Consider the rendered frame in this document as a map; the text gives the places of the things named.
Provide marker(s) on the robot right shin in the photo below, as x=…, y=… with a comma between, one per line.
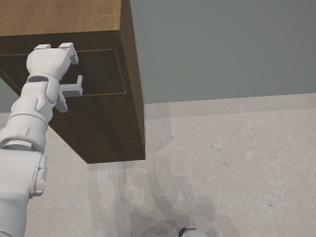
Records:
x=190, y=228

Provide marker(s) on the robot left upper arm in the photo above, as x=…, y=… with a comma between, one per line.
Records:
x=22, y=176

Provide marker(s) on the left robot hand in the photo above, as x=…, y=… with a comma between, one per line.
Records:
x=54, y=62

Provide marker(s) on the drawer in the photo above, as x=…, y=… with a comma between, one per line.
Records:
x=99, y=68

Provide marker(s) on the handle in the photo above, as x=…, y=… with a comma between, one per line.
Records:
x=72, y=90

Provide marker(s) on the cabinet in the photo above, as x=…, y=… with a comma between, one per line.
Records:
x=100, y=128

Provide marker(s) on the robot left forearm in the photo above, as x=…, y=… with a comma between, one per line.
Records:
x=28, y=122

